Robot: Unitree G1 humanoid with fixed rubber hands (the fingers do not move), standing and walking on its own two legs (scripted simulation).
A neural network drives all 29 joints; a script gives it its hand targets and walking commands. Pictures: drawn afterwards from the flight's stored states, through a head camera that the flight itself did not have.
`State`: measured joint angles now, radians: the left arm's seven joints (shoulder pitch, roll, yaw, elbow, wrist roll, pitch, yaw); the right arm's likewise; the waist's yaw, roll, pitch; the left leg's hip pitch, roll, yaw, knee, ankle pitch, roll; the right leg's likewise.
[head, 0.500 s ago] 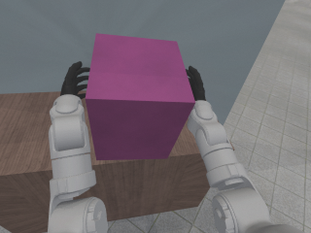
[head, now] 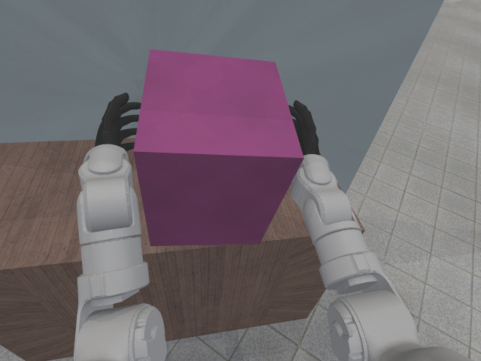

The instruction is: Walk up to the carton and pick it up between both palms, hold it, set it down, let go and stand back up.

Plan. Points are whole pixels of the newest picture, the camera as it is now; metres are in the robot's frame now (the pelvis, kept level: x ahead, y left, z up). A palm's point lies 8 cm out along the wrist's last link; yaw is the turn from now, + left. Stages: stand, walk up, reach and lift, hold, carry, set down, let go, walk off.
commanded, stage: hold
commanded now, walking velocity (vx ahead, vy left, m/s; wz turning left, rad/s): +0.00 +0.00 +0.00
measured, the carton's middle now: (210, 157) +0.40 +0.01 +0.15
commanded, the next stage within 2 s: none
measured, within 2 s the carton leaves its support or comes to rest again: neither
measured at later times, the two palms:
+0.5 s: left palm (110, 147) +0.36 +0.15 +0.20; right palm (304, 150) +0.36 -0.14 +0.19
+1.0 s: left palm (109, 148) +0.36 +0.16 +0.20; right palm (303, 152) +0.36 -0.14 +0.18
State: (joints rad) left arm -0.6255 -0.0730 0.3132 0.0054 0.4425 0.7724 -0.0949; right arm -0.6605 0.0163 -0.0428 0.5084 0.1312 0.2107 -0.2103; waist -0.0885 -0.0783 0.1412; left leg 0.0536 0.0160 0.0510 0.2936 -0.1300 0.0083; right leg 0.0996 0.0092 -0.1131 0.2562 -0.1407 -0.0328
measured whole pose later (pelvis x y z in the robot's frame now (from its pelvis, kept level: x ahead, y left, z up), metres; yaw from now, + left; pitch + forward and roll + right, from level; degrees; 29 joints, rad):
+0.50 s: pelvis +0.00 +0.00 +0.00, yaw +0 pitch -13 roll +0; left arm -0.63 -0.07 0.33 0.01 0.43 0.79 -0.10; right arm -0.66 0.03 -0.05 0.49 0.12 0.23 -0.22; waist -0.09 -0.08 0.13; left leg 0.05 0.02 0.05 0.29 -0.13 0.01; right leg 0.10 0.01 -0.12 0.26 -0.14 -0.04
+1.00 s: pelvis +0.00 +0.00 +0.00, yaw +0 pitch -13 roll -1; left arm -0.62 -0.08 0.30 -0.02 0.44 0.80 -0.09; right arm -0.64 0.02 -0.05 0.48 0.13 0.22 -0.21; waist -0.09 -0.08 0.14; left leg 0.05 0.01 0.05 0.31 -0.14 0.01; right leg 0.11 0.01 -0.11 0.26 -0.14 -0.03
